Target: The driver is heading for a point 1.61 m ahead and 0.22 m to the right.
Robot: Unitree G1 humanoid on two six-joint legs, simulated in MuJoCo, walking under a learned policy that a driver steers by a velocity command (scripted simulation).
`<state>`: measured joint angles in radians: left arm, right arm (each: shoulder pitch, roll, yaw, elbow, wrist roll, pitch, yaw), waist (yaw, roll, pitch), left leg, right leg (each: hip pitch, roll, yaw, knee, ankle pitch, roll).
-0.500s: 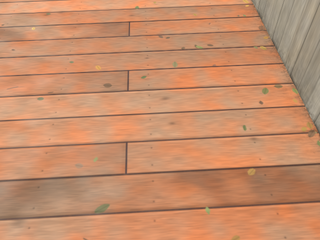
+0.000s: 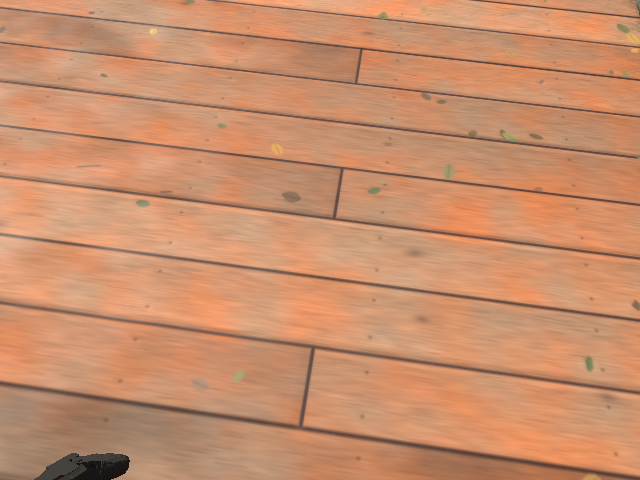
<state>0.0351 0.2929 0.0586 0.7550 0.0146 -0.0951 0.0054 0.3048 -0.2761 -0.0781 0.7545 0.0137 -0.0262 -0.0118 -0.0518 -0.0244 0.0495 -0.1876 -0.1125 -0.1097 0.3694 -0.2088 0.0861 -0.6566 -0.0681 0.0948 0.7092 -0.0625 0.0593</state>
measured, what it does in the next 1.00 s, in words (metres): walks ahead: right foot, then left foot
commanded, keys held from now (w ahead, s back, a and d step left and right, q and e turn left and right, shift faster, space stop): q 0.40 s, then e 0.60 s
